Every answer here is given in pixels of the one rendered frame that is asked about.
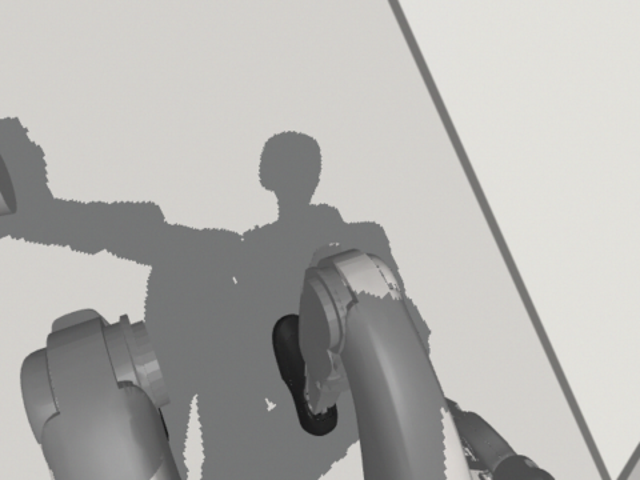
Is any right robot arm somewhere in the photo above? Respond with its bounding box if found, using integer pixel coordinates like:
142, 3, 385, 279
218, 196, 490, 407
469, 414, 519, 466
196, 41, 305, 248
493, 455, 555, 480

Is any right robot foot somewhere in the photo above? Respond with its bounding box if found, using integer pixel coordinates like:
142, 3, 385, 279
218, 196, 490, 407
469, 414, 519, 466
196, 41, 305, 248
272, 314, 337, 436

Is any bottle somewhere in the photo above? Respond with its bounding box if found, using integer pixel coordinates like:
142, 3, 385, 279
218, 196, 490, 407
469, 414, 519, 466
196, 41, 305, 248
0, 154, 17, 216

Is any right robot hand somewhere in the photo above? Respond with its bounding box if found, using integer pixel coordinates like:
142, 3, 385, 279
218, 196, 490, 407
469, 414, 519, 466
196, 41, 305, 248
445, 397, 517, 480

